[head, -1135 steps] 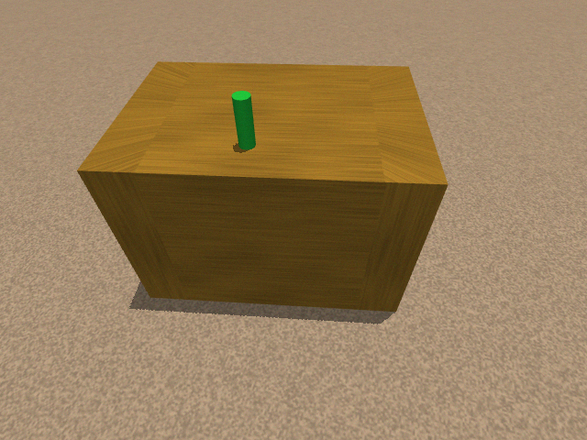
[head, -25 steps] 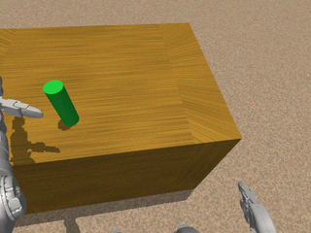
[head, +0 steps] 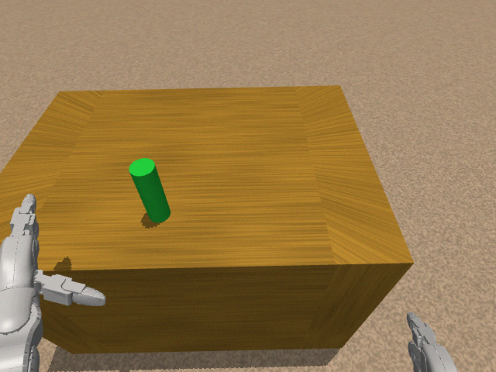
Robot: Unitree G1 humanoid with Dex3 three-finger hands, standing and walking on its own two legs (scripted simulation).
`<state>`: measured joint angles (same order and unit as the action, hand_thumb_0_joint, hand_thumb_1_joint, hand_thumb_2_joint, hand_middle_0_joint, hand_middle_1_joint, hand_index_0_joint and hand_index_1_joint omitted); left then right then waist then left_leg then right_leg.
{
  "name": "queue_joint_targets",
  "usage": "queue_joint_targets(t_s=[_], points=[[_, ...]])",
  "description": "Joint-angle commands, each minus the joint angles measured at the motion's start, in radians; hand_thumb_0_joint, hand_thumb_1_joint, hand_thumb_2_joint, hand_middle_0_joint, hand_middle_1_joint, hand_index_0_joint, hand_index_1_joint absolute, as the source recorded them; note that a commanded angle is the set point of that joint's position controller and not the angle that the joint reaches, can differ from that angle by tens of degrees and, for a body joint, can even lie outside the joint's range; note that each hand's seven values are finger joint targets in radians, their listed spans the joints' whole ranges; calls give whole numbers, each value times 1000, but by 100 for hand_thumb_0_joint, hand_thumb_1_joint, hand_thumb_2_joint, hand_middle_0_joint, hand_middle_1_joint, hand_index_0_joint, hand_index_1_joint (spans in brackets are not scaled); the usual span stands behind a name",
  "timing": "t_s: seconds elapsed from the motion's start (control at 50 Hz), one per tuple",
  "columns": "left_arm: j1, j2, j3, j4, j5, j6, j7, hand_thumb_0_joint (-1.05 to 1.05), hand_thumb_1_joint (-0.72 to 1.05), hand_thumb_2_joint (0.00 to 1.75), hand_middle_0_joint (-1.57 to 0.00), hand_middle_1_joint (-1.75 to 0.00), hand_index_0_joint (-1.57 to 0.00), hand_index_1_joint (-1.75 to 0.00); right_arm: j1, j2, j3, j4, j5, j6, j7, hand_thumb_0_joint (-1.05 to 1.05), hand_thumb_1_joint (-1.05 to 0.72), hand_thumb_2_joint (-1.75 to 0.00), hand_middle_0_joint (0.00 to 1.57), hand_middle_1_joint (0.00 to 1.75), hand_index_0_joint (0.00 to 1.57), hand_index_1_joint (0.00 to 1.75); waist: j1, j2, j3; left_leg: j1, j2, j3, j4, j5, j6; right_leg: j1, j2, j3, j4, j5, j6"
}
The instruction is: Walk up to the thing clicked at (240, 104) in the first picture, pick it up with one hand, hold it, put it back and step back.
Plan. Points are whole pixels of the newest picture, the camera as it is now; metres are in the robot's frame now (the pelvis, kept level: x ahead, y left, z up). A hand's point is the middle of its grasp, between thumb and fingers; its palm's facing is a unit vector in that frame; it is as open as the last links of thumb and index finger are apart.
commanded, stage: sink last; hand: left
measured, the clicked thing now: (151, 192) +0.48 +0.22 -0.01
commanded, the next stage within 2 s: home in 0.54 s
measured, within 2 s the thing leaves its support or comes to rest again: neither
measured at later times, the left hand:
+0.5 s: hand (55, 371) +0.14 +0.24 +0.07, palm faces +0.35 -0.85 -0.40, open 17.4 cm
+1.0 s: hand out of the picture +0.15 +0.23 -0.02, palm faces +0.28 -0.91 -0.31, open 17.4 cm
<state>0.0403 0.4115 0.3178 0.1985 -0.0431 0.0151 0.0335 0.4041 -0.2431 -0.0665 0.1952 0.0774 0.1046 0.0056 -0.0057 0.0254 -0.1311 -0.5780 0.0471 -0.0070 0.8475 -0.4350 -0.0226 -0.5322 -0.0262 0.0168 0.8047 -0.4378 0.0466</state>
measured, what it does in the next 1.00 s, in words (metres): stands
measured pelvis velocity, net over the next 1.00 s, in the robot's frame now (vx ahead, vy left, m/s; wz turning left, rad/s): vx -0.03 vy -0.01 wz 0.02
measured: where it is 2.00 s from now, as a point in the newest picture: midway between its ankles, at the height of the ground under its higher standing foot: outside the picture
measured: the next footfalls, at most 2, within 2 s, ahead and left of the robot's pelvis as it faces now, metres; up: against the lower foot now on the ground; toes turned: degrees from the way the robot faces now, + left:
none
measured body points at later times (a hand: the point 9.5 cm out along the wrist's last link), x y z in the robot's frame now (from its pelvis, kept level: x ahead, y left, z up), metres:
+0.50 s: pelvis -0.03 -0.02 -0.01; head -0.02 -0.04 +0.44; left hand +0.12 +0.28 +0.10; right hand +0.14 -0.28 -0.05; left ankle -0.01 +0.13 -0.70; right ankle -0.02 -0.15 -0.70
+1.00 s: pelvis -0.03 -0.01 -0.01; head +0.00 -0.01 +0.44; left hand +0.13 +0.28 +0.00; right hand +0.15 -0.22 -0.05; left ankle -0.01 +0.13 -0.70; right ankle -0.02 -0.15 -0.70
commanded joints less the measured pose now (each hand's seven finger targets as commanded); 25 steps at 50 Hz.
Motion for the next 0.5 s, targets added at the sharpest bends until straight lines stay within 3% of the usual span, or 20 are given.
queue_joint_targets(t_s=[0.0,0.04,0.08,0.1,0.12,0.16,0.18,0.2,0.26,0.28,0.3,0.36,0.4,0.44,0.46,0.48], points=[[22,219,109,-438,-24,-56,37,0,-53,2,-6,-4,-6,-4,24,-108,-83,-152,-2,-42,-39,0,50,-6,6,5,5,5,20,66,-151,173,-33,49,-119,368,4,81,28,-67,-72,353,-36],[96,171,86,-517,-30,-54,38,0,-53,1,-6,-4,-6,-4,10,-121,-104,-166,-7,-47,-46,0,51,-6,6,5,5,5,14,65,-121,163,-34,49,-120,353,5,73,28,-67,-69,336,-36],[216,141,75,-599,-30,-59,37,0,-54,1,-6,-4,-6,-4,6,-92,-86,-191,-11,-51,-50,0,51,-6,6,5,5,5,32,60,-126,156,-40,54,-111,336,8,79,23,-64,-72,326,-34],[212,149,86,-648,-32,-62,38,0,-54,1,-6,-4,-6,-4,-1,-117,-114,-201,-13,-56,-56,0,51,-6,6,5,5,5,25,62,-141,159,-40,52,-106,343,9,86,23,-64,-66,334,-34],[288,130,78,-649,-32,-57,36,0,-53,1,-6,-4,-6,-4,7,-114,-120,-184,-15,-58,-57,0,51,-6,6,5,5,5,32,57,-117,146,-42,53,-105,333,10,77,22,-66,-65,331,-33],[384,86,46,-688,-36,-57,25,0,-52,1,-6,-5,-6,-4,42,-66,-86,-152,-15,-61,-53,0,52,-5,6,5,5,5,36,52,-57,124,-44,56,-99,314,13,46,21,-69,-64,316,-31],[414,79,51,-703,-36,-58,24,0,-52,1,-6,-5,-6,-4,20,-90,-114,-195,-18,-66,-58,0,52,-5,6,5,5,5,31,31,-82,128,-42,52,-98,311,15,45,24,-72,-60,311,-30],[455,58,36,-674,-38,-50,19,0,-51,1,-5,-5,-6,-4,7,-113,-142,-192,-16,-70,-62,0,52,-5,6,5,5,5,24,2,-45,111,-41,49,-102,268,18,21,26,-76,-63,265,-27],[493,56,44,-739,-40,-55,8,0,-51,0,-5,-5,-6,-4,32,-87,-128,-204,-17,-77,-62,0,52,-5,6,5,5,5,27,-13,-26,84,-50,55,-99,163,25,-18,20,-68,-84,168,-26],[450,64,47,-764,-38,-60,9,0,-52,0,-6,-5,-6,-4,21,-109,-151,-221,-20,-84,-69,0,52,-5,6,5,5,5,10,-30,-42,89,-50,54,-92,151,27,-20,17,-60,-86,161,-22],[425,72,53,-751,-39,-60,12,0,-52,0,-6,-5,-7,-4,28,-107,-146,-207,-20,-89,-74,0,52,-5,6,5,5,5,5,-40,-5,73,-53,55,-92,118,30,-36,13,-56,-93,130,-19],[429,82,76,-743,-37,-65,16,0,-52,0,-5,-5,-6,-4,25,-100,-146,-201,-23,-108,-85,0,53,-5,6,5,5,5,21,-33,27,43,-58,56,-92,48,30,-55,7,-43,-106,37,-21],[432,94,96,-738,-38,-71,19,0,-52,0,-5,-5,-6,-4,21,-124,-170,-227,-26,-124,-94,0,53,-5,6,5,5,5,26,-45,8,40,-60,55,-87,28,30,-51,4,-36,-113,0,-22],[457,102,117,-717,-36,-81,24,0,-51,1,-5,-5,-6,-4,51,-97,-137,-234,-28,-130,-92,0,53,-5,6,5,5,5,39,-48,8,27,-62,57,-83,30,30,-41,2,-36,-114,-5,-22],[472,88,107,-695,-36,-86,22,0,-53,1,-5,-5,-6,-4,47,-96,-133,-240,-28,-135,-93,0,53,-5,6,5,5,5,40,-55,17,32,-61,58,-80,43,29,-38,-2,-28,-115,2,-20],[481,94,126,-683,-38,-92,23,0,-52,1,-5,-5,-6,-4,40,-101,-151,-238,-26,-137,-93,0,53,-5,6,5,5,5,49,-49,19,25,-62,58,-81,56,29,-34,0,-33,-108,20,-23]])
